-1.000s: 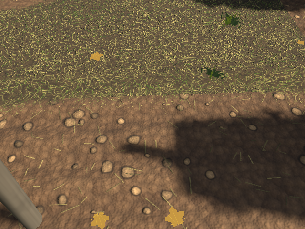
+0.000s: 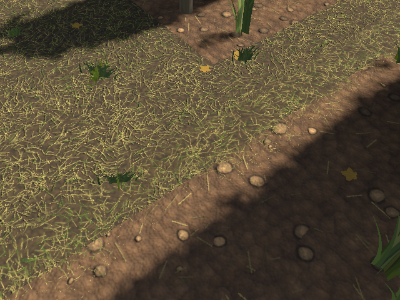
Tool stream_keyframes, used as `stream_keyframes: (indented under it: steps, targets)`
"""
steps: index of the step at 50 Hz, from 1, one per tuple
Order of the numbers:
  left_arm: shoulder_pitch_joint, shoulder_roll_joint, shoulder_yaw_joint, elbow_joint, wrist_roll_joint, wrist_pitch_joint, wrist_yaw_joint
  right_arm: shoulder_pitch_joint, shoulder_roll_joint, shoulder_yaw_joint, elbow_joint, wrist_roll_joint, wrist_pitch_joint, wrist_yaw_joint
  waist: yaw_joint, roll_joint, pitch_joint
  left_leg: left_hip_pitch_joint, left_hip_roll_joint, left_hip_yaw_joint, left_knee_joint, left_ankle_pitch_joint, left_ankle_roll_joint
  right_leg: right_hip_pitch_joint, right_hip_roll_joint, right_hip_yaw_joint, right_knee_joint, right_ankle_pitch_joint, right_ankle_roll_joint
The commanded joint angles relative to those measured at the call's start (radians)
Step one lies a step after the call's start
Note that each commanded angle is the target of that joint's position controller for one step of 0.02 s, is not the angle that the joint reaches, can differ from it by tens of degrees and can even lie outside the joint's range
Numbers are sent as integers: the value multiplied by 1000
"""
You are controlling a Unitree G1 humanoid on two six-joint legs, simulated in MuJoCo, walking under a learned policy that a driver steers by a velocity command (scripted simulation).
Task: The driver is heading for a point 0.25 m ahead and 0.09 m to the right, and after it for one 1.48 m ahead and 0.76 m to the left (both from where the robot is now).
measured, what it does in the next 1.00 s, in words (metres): walks ahead, turning left: right foot, then left foot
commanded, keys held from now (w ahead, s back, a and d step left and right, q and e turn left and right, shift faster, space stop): w+e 0.04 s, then q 0.96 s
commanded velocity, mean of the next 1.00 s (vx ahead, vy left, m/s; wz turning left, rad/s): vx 0.14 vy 0.00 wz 0.27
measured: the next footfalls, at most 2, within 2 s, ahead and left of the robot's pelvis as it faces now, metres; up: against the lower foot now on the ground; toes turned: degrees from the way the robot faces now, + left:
right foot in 0.18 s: +0.27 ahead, -0.16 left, +0.00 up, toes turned -6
left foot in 0.64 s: +0.25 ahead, +0.09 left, +0.00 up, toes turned +13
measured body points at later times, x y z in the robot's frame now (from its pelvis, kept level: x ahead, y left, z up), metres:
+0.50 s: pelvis +0.18 -0.05 +0.00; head +0.22 -0.05 +0.44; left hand +0.32 +0.23 -0.11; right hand +0.30 -0.33 -0.13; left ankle +0.22 +0.10 -0.69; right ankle +0.23 -0.15 -0.74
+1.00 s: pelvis +0.21 +0.00 +0.00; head +0.25 +0.04 +0.45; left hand +0.27 +0.32 -0.12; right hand +0.45 -0.23 -0.08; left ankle +0.21 +0.09 -0.74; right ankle +0.29 -0.15 -0.70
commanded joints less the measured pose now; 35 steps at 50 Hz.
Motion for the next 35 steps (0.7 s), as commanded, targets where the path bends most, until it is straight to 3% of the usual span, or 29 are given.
stream_keyframes:
  steps: [1, 4, 6, 7, 8, 9, 10, 11, 12, 13, 14, 15, 17, 19, 24, 29, 31, 32, 33, 34, 35]
  targets:
    - [-85, 14, -6, -84, 1, -18, -20, -64, -166, -34, -70, 6, -9, -8, 2, 105, 17, 14, 256, -77, -118, 284, 140, 11, -4, -34, -146, 134, -7]
    - [-159, -12, -19, -112, 0, -26, -36, -12, -176, -28, -42, 13, 4, -8, -19, 102, 55, 42, 265, -44, -68, 417, 132, 68, 31, -80, -277, 107, -28]
    - [-159, 6, -13, -128, 12, -38, -37, 11, -205, -31, -23, 38, 23, -1, 5, 121, 36, 88, 281, -58, 11, 633, 128, 137, 74, -104, -343, 25, -53]
    - [-111, 34, 1, -117, 26, -41, -39, 3, -218, -33, -17, 46, 28, -3, 48, 135, -9, 94, 277, -67, 80, 778, 114, 242, 109, -117, -383, 17, -75]
    - [19, 73, 22, -76, 30, -44, -31, -21, -213, -27, -12, 60, 26, -6, 128, 131, -74, 82, 244, -60, 194, 849, 84, 415, 135, -131, -474, 142, -102]
    - [131, 131, 43, -40, 43, -41, -14, -17, -186, -14, -11, 52, 18, -7, 184, 124, -148, -26, 191, -38, 358, 747, 38, 638, 97, -99, -487, 372, -125]
    - [243, 236, 58, -29, 79, -31, 11, 8, -99, 20, -52, 3, 2, 3, 191, -82, -329, -326, 88, -30, 727, 144, -31, 1016, -193, 176, -344, 929, -238]
    - [212, 202, 31, -47, 81, -26, 6, 139, -72, 39, -12, 14, 2, 16, 146, -194, -555, -475, -5, -203, 1006, -511, -72, 1166, -412, 451, -378, 1070, -407]
    - [194, 153, 24, -49, 61, -17, -4, 73, -181, 3, 1, 46, 13, 17, 187, -64, -525, -481, 46, -299, 1035, -488, -68, 1040, -335, 327, -413, 954, -360]
    - [123, 128, 14, -36, 43, -21, -8, -6, -163, 5, -32, 61, 25, 14, 153, -65, -359, -558, 79, -260, 993, -450, -63, 924, -275, 214, -448, 799, -306]
    - [58, 90, 2, -21, 31, -27, -11, -24, -128, 9, -25, 47, 42, 0, 112, -20, -240, -559, 110, -233, 914, -386, -71, 772, -221, 142, -503, 651, -261]
    - [-2, 58, -5, -15, 30, -32, -12, -6, -124, 4, -12, 33, 68, -14, 71, -35, -181, -491, 131, -222, 866, -329, -82, 632, -191, 85, -564, 522, -238]
    - [-80, 69, 2, -7, 58, -42, -9, 67, -96, 0, 4, 24, 109, -31, 13, -81, -153, -341, 109, -185, 869, -218, -111, 435, -177, -1, -649, 446, -247]
    - [-122, 81, 8, 2, 62, -47, 3, 53, -103, -10, -19, 20, 128, -44, 2, -94, -127, -349, 107, -177, 837, -172, -115, 388, -185, -50, -685, 356, -251]
    - [-106, 99, 17, 46, 48, -24, 43, -82, -90, -9, -95, 14, 141, -27, 49, -76, -101, -374, 132, -161, 648, -58, -85, 437, -211, -102, -711, 100, -236]
    - [-102, 135, 31, 77, 17, 7, 42, -113, -106, -21, -147, 14, 150, 4, 54, -76, -96, -323, 102, -104, 467, -100, -35, 527, -251, -112, -619, 105, -195]
    - [-95, 123, 31, 96, -2, 17, 43, -60, -109, -30, -136, 10, 146, 10, 27, -47, -102, -208, 53, -68, 282, 23, 12, 514, -208, -156, -503, 58, -124]
    - [-33, 89, 25, 122, 6, 22, 40, -32, -160, -47, -133, 3, 141, 2, 36, 68, -87, -138, 74, -154, 164, 224, 53, 460, -135, -217, -352, -51, -49]
    - [-38, 31, 8, 89, 55, 23, 35, -20, -289, -76, -157, 4, 135, -20, 72, 385, -80, 2, 316, -497, 120, 619, 176, 195, 12, -296, -36, -422, 59]
    - [-136, 58, 12, 51, 51, 22, 42, -4, -298, -68, -177, -28, 115, -8, 16, 361, -118, -9, 409, -674, 76, 636, 352, 53, 119, -123, 181, -604, 79]
    - [-162, 90, 22, 53, 31, 25, 45, -13, -269, -61, -180, -32, 93, 3, 9, 239, -134, -6, 372, -605, 68, 582, 339, 26, 102, -43, 268, -553, 62]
